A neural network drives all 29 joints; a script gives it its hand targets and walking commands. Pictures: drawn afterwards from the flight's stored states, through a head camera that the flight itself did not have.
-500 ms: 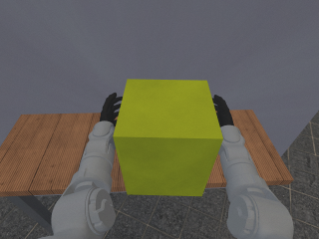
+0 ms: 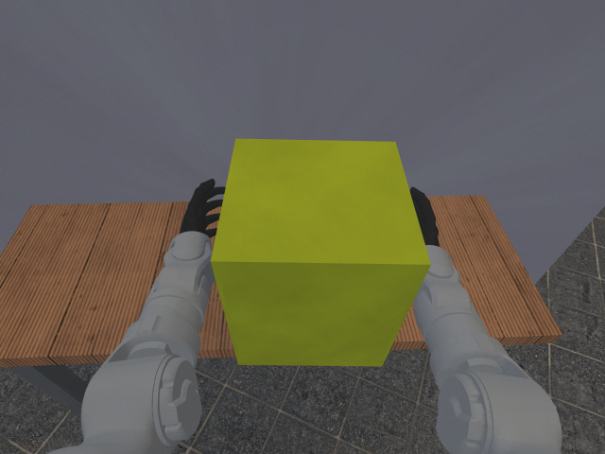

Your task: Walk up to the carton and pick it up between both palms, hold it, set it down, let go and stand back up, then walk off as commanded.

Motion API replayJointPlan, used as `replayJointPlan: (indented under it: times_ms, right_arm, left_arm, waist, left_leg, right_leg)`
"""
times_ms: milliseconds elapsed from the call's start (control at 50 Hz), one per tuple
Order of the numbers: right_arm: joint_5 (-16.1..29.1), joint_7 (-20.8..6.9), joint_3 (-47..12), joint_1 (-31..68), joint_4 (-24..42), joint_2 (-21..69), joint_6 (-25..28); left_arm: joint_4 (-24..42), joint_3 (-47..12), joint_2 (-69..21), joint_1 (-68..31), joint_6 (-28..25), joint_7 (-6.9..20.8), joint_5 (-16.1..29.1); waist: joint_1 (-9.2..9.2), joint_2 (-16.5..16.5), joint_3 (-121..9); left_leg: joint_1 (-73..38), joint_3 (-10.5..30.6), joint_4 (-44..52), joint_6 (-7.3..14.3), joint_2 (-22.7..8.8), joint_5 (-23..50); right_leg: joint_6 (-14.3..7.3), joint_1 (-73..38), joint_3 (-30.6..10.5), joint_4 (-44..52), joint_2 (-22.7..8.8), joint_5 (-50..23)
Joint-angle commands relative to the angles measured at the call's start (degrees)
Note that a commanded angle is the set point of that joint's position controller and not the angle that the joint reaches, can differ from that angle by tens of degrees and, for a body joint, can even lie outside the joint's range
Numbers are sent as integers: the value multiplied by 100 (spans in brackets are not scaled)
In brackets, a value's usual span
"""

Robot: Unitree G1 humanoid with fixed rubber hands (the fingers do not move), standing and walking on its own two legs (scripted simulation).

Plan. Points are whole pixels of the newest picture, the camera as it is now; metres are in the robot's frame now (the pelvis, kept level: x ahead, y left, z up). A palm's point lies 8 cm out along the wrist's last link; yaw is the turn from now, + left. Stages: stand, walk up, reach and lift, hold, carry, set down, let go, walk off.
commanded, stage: set down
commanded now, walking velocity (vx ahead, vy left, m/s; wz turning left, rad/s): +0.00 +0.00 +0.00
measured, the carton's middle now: (312, 258) +0.38 +0.00 +0.06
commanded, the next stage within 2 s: none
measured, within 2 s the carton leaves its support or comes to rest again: neither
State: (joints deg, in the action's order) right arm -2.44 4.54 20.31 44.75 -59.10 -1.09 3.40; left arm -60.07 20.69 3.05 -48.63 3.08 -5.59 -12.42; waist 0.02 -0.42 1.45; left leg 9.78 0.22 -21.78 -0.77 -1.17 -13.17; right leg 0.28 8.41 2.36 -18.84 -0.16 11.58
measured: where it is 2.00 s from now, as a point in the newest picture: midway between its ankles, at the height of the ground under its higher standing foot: outside the picture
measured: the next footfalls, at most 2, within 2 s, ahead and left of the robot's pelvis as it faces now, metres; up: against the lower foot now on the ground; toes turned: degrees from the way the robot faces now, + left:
none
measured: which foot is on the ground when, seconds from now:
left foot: down 0.00-1.00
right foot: down 0.00-1.00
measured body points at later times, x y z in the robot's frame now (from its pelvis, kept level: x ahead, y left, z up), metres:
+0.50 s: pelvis -0.01 -0.01 +0.00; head +0.01 +0.00 +0.45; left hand +0.39 +0.18 +0.06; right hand +0.40 -0.18 +0.08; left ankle -0.02 +0.12 -0.75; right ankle -0.02 -0.12 -0.75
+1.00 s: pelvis -0.05 -0.01 +0.00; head -0.05 +0.00 +0.45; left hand +0.32 +0.19 +0.07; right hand +0.33 -0.19 +0.07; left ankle -0.02 +0.12 -0.75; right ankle -0.02 -0.12 -0.75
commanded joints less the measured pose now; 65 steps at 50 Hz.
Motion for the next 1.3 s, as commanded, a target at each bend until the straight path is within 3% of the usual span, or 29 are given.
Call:
replayJointPlan:
  times_ms: [0,120,140,160,220,280,300,340,360,380,400,420,460,540,600,680,700,800,880,920,960,980,1000,1040,1080,1160,1180,1240,1280]
  right_arm:
    - [793,117,-1470,3451,716,-1303,525]
    - [1254,261,-1849,2714,788,-1679,616]
    - [1317,276,-2008,2658,844,-1678,656]
    - [1350,302,-1983,2538,836,-1782,682]
    - [1484,296,-2145,2028,772,-1875,737]
    - [1597,276,-2162,1518,683,-2033,754]
    - [1690,266,-2349,1469,934,-1931,729]
    - [1712,281,-2363,1302,1030,-1962,644]
    - [1759,277,-2423,1167,1276,-1919,623]
    - [1772,269,-2363,947,1302,-1986,630]
    - [1771,266,-2351,1067,1455,-1980,656]
    - [1852,254,-2490,633,1656,-1953,671]
    - [1873,175,-2405,597,1795,-2049,601]
    - [1818,115,-2248,509,2788,-2092,452]
    - [1833,18,-2148,615,2901,-2110,149]
    - [1620,-92,-1852,1101,2908,-1948,-251]
    - [1567,-94,-1729,821,2795,-1864,-326]
    - [1492,-91,-1615,787,2622,-1645,-592]
    - [1512,-27,-1577,387,2888,-1577,-537]
    - [1620,-14,-1680,-293,3260,-1575,-433]
    - [1617,6,-1679,-415,3519,-1612,-401]
    - [1716,7,-1749,-975,3757,-1649,-375]
    - [1748,38,-1869,-1294,3810,-1651,-376]
    - [1908,102,-2060,-2430,4659,-1720,-293]
    - [1937,166,-2022,-2726,5161,-1970,-366]
    - [1849,200,-1927,-3150,6244,-1971,-554]
    - [1685,197,-1773,-2793,6237,-1904,-623]
    - [1701,149,-1817,-3534,6909,-1660,-698]
    - [1665,120,-1773,-3485,7056,-1606,-780]
  left_arm:
    - [545,-1009,972,-2676,-692,-250,1242]
    - [850,-1289,1007,-1897,-689,-52,1532]
    - [821,-1232,1054,-1814,-652,-6,1539]
    - [987,-1277,1071,-1739,-604,40,1546]
    - [1374,-1165,1092,-1217,-462,105,1447]
    - [1755,-1184,1013,-704,-290,190,1304]
    - [1822,-1097,1138,-732,-313,223,1330]
    - [1877,-1044,1207,-438,-247,303,1300]
    - [2112,-1098,1223,-300,-276,327,1351]
    - [2487,-1120,1182,-172,-311,341,1374]
    - [2698,-1026,1305,-203,-326,360,1342]
    - [3023,-1143,1170,169,-302,377,1388]
    - [3257,-1334,1075,207,-289,373,1476]
    - [3874,-1468,1193,384,-131,397,1717]
    - [3884,-1463,1275,204,35,288,1806]
    - [3163,-1737,1418,-483,179,151,2140]
    - [3093,-1797,1372,-385,189,112,2192]
    - [2834,-1775,1467,-481,247,28,2250]
    - [3187,-1730,1477,-90,277,21,2194]
    - [3930,-1662,1364,592,326,44,2097]
    - [4035,-1550,1435,738,396,137,2094]
    - [4514,-1596,1278,1376,466,169,2075]
    - [4540,-1484,1295,1723,576,242,1968]
    - [5528,-1392,1159,2992,860,386,1854]
    - [6115,-1274,1213,3423,1227,452,1729]
    - [7125,-1429,1167,3894,1620,480,1910]
    - [7014,-1444,1277,3390,1607,494,2011]
    - [7836,-1575,1431,3873,1529,373,2219]
    - [7815,-1650,1564,3784,1448,298,2375]
  waist:
    - [-352,60,-3871]
    - [-284,182,-4303]
    - [-397,126,-4272]
    - [-301,182,-4159]
    - [-332,289,-3977]
    - [-181,390,-3490]
    - [-311,229,-3596]
    - [-269,49,-3216]
    - [-277,-11,-3353]
    - [-118,68,-3390]
    - [-209,141,-3442]
    - [-147,167,-3431]
    - [-45,260,-3229]
    - [-42,145,-3068]
    - [-200,191,-2653]
    - [-162,-85,-2311]
    - [-96,-72,-2187]
    - [-210,-102,-2003]
    - [-177,-64,-2135]
    - [-168,-78,-2349]
    - [-122,-64,-2344]
    - [-38,-146,-2422]
    - [-90,-157,-2423]
    - [-84,-230,-2521]
    - [-69,-156,-2482]
    - [-48,-117,-1829]
    - [-3,-160,-1690]
    - [-87,-18,-1521]
    - [-155,-52,-1417]
  left_leg:
    - [2,-565,-582,-345,10,3289]
    - [-524,-435,-806,-463,-53,4652]
    - [-390,-434,-789,-443,-40,4620]
    - [-430,-400,-770,-455,-39,4636]
    - [-910,-331,-829,-516,-86,5169]
    - [-1062,-314,-686,-517,-78,4911]
    - [-849,-416,-618,-443,-6,4572]
    - [-474,-420,-347,-347,89,3881]
    - [-479,-432,-317,-324,113,3883]
    - [-661,-336,-318,-330,102,3980]
    - [-614,-409,-328,-329,144,3944]
    - [-719,-345,-320,-326,143,4114]
    - [-904,-285,-277,-327,127,4007]
    - [-822,-313,-84,-248,159,3313]
    - [-628,-379,130,-140,125,2279]
    - [214,-404,332,17,159,438]
    - [221,-361,345,38,171,214]
    - [521,-402,378,83,214,-268]
    - [366,-386,362,31,219,-33]
    - [-82,-371,344,-5,195,506]
    - [-149,-370,312,-17,205,860]
    - [-470,-329,271,-38,176,1397]
    - [-575,-359,264,-54,205,1677]
    - [-1158,-301,192,-90,241,2787]
    - [-1333,-261,192,-153,249,3196]
    - [-1223,-228,314,-100,211,2824]
    - [-915,-256,323,-68,187,2444]
    - [-816,-286,440,-8,140,1867]
    - [-561,-336,459,32,132,1439]
  right_leg:
    - [16,-291,51,-378,431,-2887]
    - [8,-444,9,-454,474,-3989]
    - [52,-537,-10,-479,450,-4091]
    - [52,-577,21,-493,453,-4114]
    - [52,-468,41,-405,504,-4079]
    - [16,-512,71,-283,523,-3813]
    - [73,-755,5,-290,471,-3818]
    - [123,-1197,-36,-256,432,-3828]
    - [155,-1325,-34,-301,419,-3928]
    - [165,-1269,-17,-330,429,-4037]
    - [187,-1294,-47,-316,405,-4075]
    - [163,-1441,-49,-316,423,-4267]
    - [128,-1148,-2,-240,465,-3780]
    - [84,-902,-7,-24,438,-2687]
    - [-15,-463,-45,133,377,-1361]
    - [-87,90,-105,165,303,446]
    - [-105,151,-116,138,280,636]
    - [-93,218,-283,117,194,1163]
    - [-74,54,-304,77,193,840]
    - [-32,-247,-250,71,212,170]
    - [-21,-398,-229,21,256,-193]
    - [-27,-641,-180,13,274,-764]
    - [18,-858,-191,59,277,-1001]
    - [71,-1322,-176,40,337,-2179]
    - [68,-1422,-155,31,388,-2545]
    - [16,-1049,-142,161,359,-2140]
    - [13,-811,-169,158,332,-1740]
    - [-59,-764,-249,231,240,-1031]
    - [-98,-592,-317,202,201,-609]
